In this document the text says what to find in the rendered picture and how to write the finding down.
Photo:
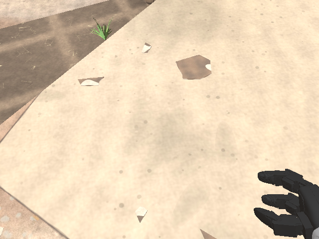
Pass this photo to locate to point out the robot right hand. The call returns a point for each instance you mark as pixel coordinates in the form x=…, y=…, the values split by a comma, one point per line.
x=304, y=208

